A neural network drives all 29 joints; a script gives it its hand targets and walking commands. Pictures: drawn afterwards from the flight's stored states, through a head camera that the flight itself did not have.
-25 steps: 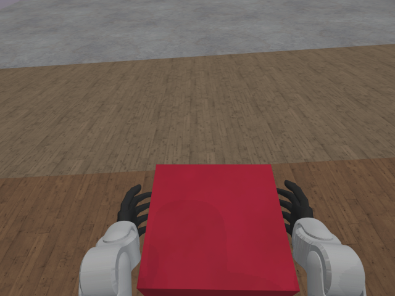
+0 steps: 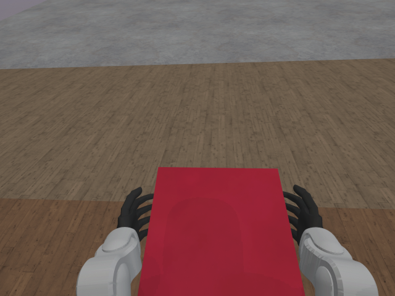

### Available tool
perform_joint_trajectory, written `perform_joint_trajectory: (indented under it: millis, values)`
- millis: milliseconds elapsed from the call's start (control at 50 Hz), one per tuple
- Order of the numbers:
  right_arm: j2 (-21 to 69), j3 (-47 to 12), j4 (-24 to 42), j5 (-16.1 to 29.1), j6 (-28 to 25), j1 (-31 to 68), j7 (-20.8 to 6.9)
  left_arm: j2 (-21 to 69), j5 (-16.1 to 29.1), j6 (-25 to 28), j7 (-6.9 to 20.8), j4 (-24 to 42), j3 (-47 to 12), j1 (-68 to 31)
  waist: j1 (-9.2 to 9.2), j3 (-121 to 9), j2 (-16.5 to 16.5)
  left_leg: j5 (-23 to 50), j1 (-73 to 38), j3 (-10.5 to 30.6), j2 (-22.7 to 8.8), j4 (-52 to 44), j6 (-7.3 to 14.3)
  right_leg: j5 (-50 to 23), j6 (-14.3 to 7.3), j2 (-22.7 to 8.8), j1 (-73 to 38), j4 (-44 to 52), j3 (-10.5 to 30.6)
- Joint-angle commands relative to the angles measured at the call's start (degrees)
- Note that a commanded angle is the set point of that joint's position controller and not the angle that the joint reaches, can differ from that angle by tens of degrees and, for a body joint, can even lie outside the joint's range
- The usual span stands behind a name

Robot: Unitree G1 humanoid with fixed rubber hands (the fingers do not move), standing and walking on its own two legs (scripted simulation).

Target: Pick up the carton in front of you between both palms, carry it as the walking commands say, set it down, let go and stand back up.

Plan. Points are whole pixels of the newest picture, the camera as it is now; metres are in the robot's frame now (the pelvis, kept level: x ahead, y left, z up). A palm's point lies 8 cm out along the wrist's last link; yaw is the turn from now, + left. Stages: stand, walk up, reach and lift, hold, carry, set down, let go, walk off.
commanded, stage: carry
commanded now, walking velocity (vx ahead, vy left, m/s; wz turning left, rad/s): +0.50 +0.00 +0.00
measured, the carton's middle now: (215, 248) +0.23 +0.00 +0.02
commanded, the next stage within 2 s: none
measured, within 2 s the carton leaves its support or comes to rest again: neither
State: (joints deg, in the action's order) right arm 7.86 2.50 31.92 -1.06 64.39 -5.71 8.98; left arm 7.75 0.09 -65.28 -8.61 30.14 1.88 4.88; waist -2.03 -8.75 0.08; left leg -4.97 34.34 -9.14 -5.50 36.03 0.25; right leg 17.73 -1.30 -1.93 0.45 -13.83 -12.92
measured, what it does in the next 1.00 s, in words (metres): walks ahead: left foot, then right foot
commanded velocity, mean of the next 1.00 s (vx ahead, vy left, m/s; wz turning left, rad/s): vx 0.50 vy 0.00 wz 0.00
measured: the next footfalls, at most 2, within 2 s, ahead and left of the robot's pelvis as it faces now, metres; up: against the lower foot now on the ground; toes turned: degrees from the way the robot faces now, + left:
left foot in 0.12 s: +0.27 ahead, +0.11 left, +0.00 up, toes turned +11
right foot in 0.62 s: +0.61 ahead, -0.11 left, +0.00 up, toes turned -14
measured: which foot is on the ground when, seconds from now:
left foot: up 0.00-0.10, down 0.12-0.64, up 0.66-1.00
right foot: down 0.00-0.16, up 0.18-0.60, down 0.62-1.00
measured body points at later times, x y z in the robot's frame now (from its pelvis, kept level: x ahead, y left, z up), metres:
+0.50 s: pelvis +0.34 +0.02 +0.00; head +0.33 +0.03 +0.45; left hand +0.58 +0.16 +0.07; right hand +0.57 -0.15 +0.08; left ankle +0.23 +0.10 -0.74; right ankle +0.47 -0.13 -0.71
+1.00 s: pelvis +0.67 -0.03 +0.00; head +0.68 -0.04 +0.45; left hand +0.99 +0.12 +0.09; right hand +0.98 -0.20 +0.09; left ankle +0.82 +0.10 -0.70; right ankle +0.57 -0.10 -0.74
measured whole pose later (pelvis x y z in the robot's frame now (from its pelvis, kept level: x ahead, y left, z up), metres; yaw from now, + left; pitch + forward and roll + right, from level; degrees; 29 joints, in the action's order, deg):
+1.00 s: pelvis +0.67 -0.03 +0.00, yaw -2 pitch +4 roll +0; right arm 7.7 12.1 12.1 -2.8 59.1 17.2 11.7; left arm 8.6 -2.3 -59.0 -10.9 10.6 10.4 -17.5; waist -1.7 -4.1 1.1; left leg -3.5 38.3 -6.1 -6.1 41.1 2.5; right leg 19.0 -2.2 -0.8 4.6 -19.6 -12.5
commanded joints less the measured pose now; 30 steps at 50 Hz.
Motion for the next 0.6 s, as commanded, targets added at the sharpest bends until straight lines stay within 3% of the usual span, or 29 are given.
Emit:
perform_joint_trajectory:
  millis: [0, 20, 60, 80, 100, 120, 140, 160, 180, 200, 220, 260, 340, 420, 520, 560, 580]
  values:
    - [34.94, -30.11, 2.47, 7.85, 0.67, 17.36, -0.41, 32.97, 9.41, 0.64, 1.68, 5.48, -29.70, -17.92, 0.62, 2.99, -9.23, 2.38, 0.68, -3.45, 1.66, -4.40, 0.81, -22.96, -4.87, -12.17, -2.67, 3.93, 5.50]
    - [34.80, -30.32, 2.65, 8.25, 0.78, 17.61, -0.58, 32.92, 9.03, 0.55, 1.50, 5.45, -29.52, -17.92, 0.63, 3.44, -9.58, 2.34, -0.70, -3.83, 1.66, -5.24, 1.38, -24.34, -4.67, -12.49, -3.16, 3.16, 5.10]
    - [34.51, -30.16, 2.53, 8.68, 0.80, 17.31, -0.80, 32.84, 8.53, 0.45, 1.21, 5.78, -29.64, -17.93, 1.09, 1.10, -9.38, -1.03, -9.20, -6.74, 3.94, -6.22, 2.39, -34.81, -3.66, -12.01, -2.92, -4.24, 2.33]
    - [34.43, -29.82, 1.89, 8.58, 0.73, 16.52, -0.84, 32.68, 8.41, 0.42, 1.08, 6.16, -29.91, -17.96, 1.87, -1.52, -7.76, -3.67, -17.63, -9.57, 6.69, -7.96, 2.53, -39.15, -2.49, -10.13, -0.89, -12.44, -0.64]
    - [34.40, -29.30, 1.03, 8.47, 0.63, 15.29, -0.88, 32.35, 8.20, 0.42, 0.96, 6.38, -30.11, -18.04, 3.16, -5.53, -5.04, -5.86, -30.60, -7.09, 5.50, -7.89, 2.85, -36.19, -0.99, -8.32, 6.04, -23.23, -1.41]
    - [33.92, -28.82, 0.72, 8.24, 0.40, 14.93, -0.92, 32.26, 8.31, 0.29, 0.92, 7.46, -30.56, -18.53, 4.23, -10.55, 6.18, -18.52, -42.96, 16.71, -9.20, -13.90, 8.43, -23.51, 2.10, -4.19, 20.52, -40.39, -0.67]
    - [35.22, -29.49, 0.25, 9.09, 0.04, 14.86, -1.14, 32.34, 8.83, 0.31, 1.16, 8.55, -31.27, -18.63, 3.92, -13.25, 20.04, -16.37, -49.93, 39.74, -19.16, -24.18, 14.38, 4.42, 3.27, 3.21, 34.23, -55.14, 3.09]
    - [37.29, -29.96, 1.39, 9.84, -0.17, 15.71, -1.76, 34.84, 9.10, 0.82, 1.45, 7.67, -32.36, -19.25, 3.50, -11.50, 14.17, -6.02, -48.92, 36.86, -19.93, -24.16, 14.48, 8.69, 1.81, 0.22, 38.56, -62.32, 10.50]
    - [40.09, -31.19, 1.93, 10.58, -0.75, 16.61, -2.46, 37.58, 9.02, 1.39, 1.99, 7.11, -32.64, -19.15, 3.53, -11.69, 9.39, -0.30, -45.79, 31.00, -18.04, -22.29, 13.77, 7.07, 0.19, -2.39, 39.20, -64.21, 12.17]
    - [42.30, -32.17, 2.38, 10.79, -1.45, 18.01, -3.19, 40.35, 8.57, 2.13, 2.54, 6.07, -32.55, -19.24, 3.30, -10.42, 3.32, 1.75, -40.73, 25.28, -16.89, -22.05, 11.24, 4.08, -0.43, -5.05, 37.77, -60.86, 13.05]
    - [43.88, -33.11, 2.52, 10.91, -2.14, 19.26, -3.84, 42.31, 8.05, 2.89, 2.97, 5.10, -32.56, -19.12, 2.93, -9.58, 1.39, 0.09, -36.24, 20.81, -15.78, -23.37, 8.94, 0.61, -0.72, -6.49, 35.66, -55.58, 13.58]
    - [44.52, -34.13, 2.11, 10.95, -3.09, 18.96, -4.79, 43.69, 6.47, 4.12, 3.30, 3.23, -32.33, -16.83, 2.61, -8.50, 3.98, -5.01, -31.74, 14.15, -13.31, -26.28, 6.50, -2.85, -0.42, -5.94, 32.14, -48.51, 10.73]
    - [41.58, -34.14, 1.06, 10.72, -3.76, 16.58, -5.71, 42.99, 4.42, 5.18, 2.67, 1.82, -31.90, -14.38, 2.74, -3.90, 6.75, -5.52, -32.14, 7.29, -10.84, -29.78, 6.34, -8.50, 1.59, -5.06, 34.36, -34.03, 5.92]
    - [37.91, -32.64, 2.55, 10.35, -3.33, 15.07, -4.71, 40.08, 5.72, 4.56, 1.69, 5.00, -32.56, -15.47, 2.97, 0.37, 7.89, 3.46, -34.30, 2.27, -8.80, -28.66, 6.09, -14.29, 1.91, -3.61, 34.92, -22.74, 2.26]
    - [32.42, -30.27, 4.74, 9.49, -1.36, 14.14, -1.97, 33.52, 8.05, 2.30, 0.35, 8.84, -31.87, -16.47, 3.13, 4.07, 8.97, 10.91, -37.52, -0.10, -8.99, -25.44, 5.86, -15.64, -0.07, -2.76, 32.07, -16.22, -0.30]
    - [30.53, -29.87, 5.89, 9.40, -0.48, 15.55, -1.03, 31.23, 8.44, 1.52, -0.17, 8.93, -30.57, -16.04, 2.04, 0.83, 9.05, 22.69, -37.04, -3.28, -8.01, -16.16, 4.43, -12.44, -1.07, 0.32, 21.99, -15.53, -3.39]
    - [29.63, -29.83, 6.38, 9.44, -0.06, 16.16, -0.61, 30.35, 8.50, 1.27, -0.44, 8.50, -29.80, -15.85, 1.12, -2.47, 6.84, 26.39, -33.96, -6.12, -5.54, -5.93, 2.97, -9.70, -1.23, 3.19, 12.06, -13.88, -5.49]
